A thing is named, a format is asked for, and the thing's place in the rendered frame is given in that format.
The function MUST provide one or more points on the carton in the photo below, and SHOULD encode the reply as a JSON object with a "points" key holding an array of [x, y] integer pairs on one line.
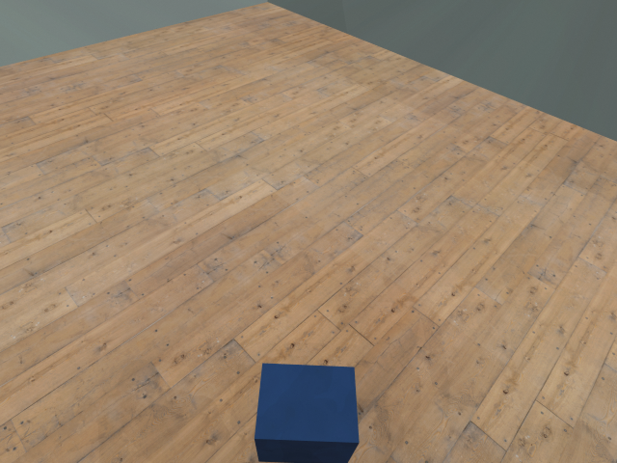
{"points": [[306, 414]]}

